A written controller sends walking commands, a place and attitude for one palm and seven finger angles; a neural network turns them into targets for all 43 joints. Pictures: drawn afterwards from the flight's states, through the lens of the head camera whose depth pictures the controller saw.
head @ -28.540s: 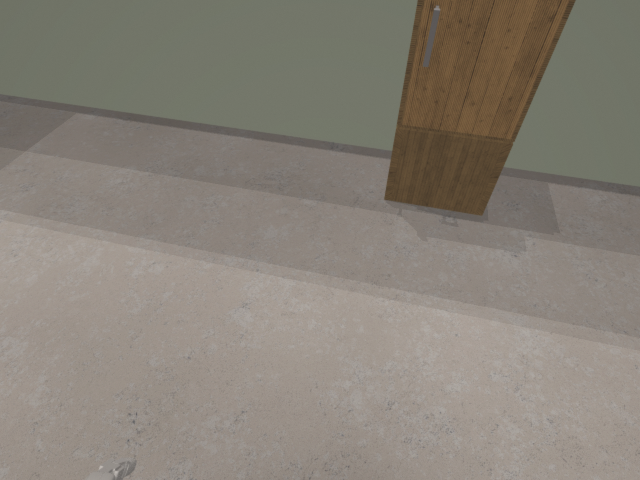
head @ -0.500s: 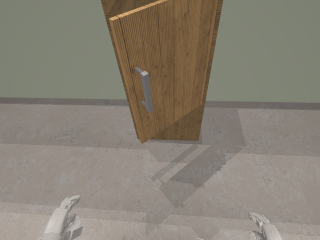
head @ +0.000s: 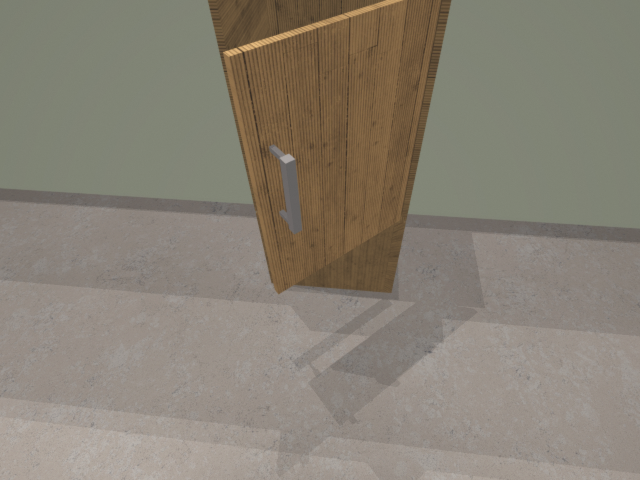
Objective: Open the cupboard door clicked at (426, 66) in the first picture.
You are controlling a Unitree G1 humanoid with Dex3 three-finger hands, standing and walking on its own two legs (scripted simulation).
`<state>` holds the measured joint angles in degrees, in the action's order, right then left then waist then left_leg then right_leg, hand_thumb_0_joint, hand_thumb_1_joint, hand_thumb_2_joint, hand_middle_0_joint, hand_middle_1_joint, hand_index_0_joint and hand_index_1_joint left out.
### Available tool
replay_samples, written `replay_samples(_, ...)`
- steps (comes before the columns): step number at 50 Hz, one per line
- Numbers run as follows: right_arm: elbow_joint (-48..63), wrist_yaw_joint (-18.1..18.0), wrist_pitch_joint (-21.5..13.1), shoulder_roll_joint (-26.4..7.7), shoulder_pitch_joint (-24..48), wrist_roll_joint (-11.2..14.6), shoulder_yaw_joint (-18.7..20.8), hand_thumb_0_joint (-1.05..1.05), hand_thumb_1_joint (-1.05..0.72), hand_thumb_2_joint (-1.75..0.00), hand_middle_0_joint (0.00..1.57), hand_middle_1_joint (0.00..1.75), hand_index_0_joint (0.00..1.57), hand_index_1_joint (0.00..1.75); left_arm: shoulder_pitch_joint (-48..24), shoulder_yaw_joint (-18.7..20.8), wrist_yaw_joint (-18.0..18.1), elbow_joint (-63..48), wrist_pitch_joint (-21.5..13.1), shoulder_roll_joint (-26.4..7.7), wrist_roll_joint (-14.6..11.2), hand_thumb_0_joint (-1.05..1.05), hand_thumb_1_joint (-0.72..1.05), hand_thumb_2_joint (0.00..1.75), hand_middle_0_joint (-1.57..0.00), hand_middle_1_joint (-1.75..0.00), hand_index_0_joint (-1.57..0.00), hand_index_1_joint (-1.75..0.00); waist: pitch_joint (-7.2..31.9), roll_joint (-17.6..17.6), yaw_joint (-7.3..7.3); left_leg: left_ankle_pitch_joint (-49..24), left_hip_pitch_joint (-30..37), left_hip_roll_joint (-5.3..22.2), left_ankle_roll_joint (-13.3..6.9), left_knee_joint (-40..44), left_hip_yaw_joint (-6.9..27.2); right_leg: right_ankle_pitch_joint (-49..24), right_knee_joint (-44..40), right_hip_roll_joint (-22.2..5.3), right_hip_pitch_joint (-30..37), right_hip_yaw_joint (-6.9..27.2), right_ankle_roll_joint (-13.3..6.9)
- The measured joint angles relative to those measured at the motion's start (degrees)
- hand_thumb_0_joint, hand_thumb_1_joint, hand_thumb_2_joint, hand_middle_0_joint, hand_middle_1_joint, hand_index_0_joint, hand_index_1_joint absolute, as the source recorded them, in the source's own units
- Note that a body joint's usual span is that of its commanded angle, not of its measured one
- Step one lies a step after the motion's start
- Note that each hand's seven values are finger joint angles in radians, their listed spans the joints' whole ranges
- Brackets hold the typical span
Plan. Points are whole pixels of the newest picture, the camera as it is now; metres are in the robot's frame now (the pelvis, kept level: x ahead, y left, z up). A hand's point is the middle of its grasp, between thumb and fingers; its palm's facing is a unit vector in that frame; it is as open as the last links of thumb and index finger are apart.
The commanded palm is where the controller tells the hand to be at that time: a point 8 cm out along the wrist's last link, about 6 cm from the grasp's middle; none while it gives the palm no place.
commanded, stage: let the arm hang, fingers relaxed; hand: left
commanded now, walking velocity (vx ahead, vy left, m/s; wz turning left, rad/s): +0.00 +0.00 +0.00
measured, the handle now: (285, 191) +0.59 +0.10 -0.01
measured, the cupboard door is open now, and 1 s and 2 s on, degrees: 43 43 43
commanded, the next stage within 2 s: look to check the result in 0.40 s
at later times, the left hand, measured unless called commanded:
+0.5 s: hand out of the picture +0.09 +0.20 -0.16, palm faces +0.01 -0.97 -0.25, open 7.4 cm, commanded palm none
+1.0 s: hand out of the picture +0.10 +0.21 -0.16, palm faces +0.01 -0.96 -0.28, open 7.4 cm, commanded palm none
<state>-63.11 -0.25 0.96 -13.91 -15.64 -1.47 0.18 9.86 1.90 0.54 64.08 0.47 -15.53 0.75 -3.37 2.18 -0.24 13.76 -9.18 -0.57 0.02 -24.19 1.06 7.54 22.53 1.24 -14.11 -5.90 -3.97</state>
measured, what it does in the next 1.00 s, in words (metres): stands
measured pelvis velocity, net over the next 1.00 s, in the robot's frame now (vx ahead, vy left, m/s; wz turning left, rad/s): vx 0.04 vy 0.00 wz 0.00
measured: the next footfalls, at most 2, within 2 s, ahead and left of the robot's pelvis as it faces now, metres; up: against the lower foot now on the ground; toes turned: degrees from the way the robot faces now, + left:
none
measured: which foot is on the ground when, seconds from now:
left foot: down 0.00-1.00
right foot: down 0.00-1.00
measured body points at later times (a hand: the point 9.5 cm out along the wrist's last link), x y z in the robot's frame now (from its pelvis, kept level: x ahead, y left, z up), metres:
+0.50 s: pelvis +0.03 +0.00 +0.00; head +0.05 -0.01 +0.45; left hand +0.09 +0.25 -0.14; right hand +0.06 -0.25 -0.15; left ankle -0.01 +0.12 -0.74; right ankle +0.06 -0.08 -0.74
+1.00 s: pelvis +0.04 +0.00 +0.00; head +0.07 -0.01 +0.45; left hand +0.10 +0.26 -0.14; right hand +0.08 -0.26 -0.15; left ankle -0.01 +0.12 -0.74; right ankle +0.06 -0.08 -0.74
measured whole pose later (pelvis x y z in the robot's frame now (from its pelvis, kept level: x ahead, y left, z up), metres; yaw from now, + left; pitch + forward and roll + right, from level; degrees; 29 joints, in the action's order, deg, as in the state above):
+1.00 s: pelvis +0.04 +0.00 +0.00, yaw +0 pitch -1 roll +0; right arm -64.4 -1.2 -0.2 -14.5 -10.5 -1.1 -0.3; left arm 7.9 1.2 0.8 65.6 -0.8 -13.5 0.6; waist -3.3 1.6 0.1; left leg 14.4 -3.2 0.0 0.4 -18.2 1.1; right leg 9.7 19.6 2.0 -9.6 -5.7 -3.8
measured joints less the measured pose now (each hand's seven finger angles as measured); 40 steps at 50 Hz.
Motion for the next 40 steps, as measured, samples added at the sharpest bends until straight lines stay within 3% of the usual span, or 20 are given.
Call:
replay_samples(21,-1.1,-0.8,-1.3,0.1,3.4,0.2,-0.4,0.00,-0.90,-0.90,0.20,0.30,0.20,0.30,-2.7,-0.9,0.1,0.9,-1.1,3.8,-0.1,0.00,0.90,0.90,-0.20,-0.30,-0.20,-0.30,0.5,-1.1,-0.11,-0.1,4.0,-0.2,-0.1,4.3,-0.4,1.1,-1.5,0.0,2.6,0.6,0.4)
replay_samples(40,-1.0,-1.0,-1.1,0.0,5.0,0.4,-0.5,0.00,-0.90,-0.90,0.20,0.30,0.20,0.30,-1.1,-0.6,0.3,1.8,-1.2,2.3,-0.2,0.00,0.90,0.90,-0.20,-0.30,-0.20,-0.30,-0.1,-0.5,0.51,0.6,5.3,0.5,0.3,5.4,0.1,1.9,-2.7,0.6,4.1,0.2,0.2)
